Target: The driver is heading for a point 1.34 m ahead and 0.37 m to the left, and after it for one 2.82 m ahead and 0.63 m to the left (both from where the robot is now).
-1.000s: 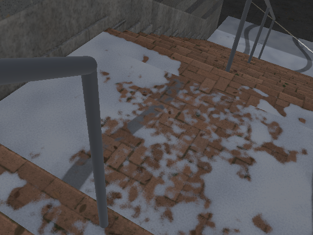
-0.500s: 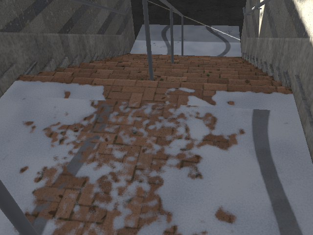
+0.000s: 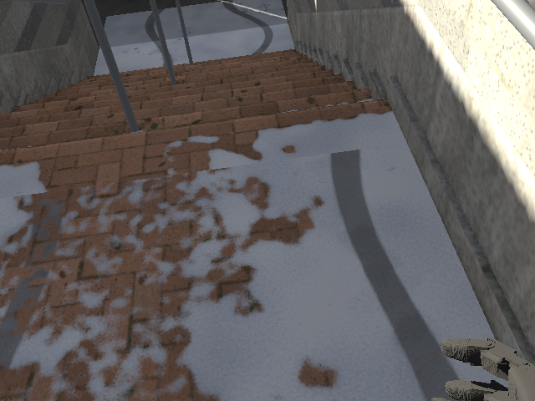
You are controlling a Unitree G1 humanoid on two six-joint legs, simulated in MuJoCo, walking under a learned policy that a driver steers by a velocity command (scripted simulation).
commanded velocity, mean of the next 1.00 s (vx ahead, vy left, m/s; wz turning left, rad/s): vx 0.50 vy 0.00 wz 0.07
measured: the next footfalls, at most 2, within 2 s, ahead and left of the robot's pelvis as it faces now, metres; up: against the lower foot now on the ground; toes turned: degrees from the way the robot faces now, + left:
left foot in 0.02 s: +0.12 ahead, +0.09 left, -0.16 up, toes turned -4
right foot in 0.54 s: +0.49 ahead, -0.17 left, -0.33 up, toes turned +1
